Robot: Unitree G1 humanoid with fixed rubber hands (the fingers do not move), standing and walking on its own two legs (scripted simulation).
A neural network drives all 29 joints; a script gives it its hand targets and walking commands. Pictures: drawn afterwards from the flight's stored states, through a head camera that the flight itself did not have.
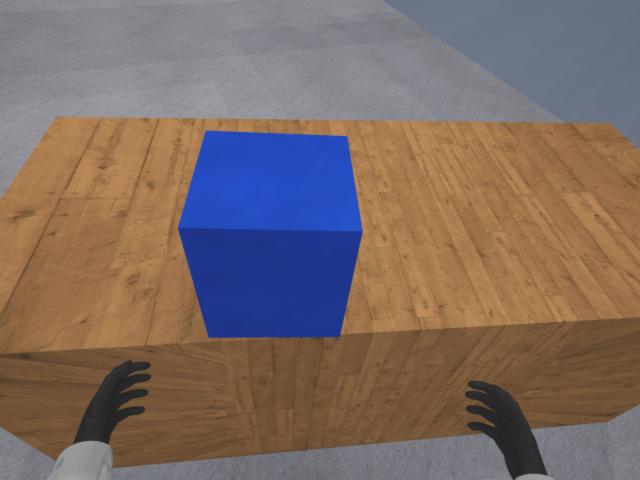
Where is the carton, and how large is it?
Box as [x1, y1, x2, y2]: [178, 131, 362, 337]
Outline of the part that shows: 205,131 178,229 208,336 339,336 362,231 347,137 331,135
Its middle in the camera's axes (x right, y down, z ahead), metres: -0.07 +0.00 +0.61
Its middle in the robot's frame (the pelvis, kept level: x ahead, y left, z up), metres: +0.47 +0.09 +0.02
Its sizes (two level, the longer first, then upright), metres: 0.210 0.200 0.250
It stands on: a pedestal, 0.67 m high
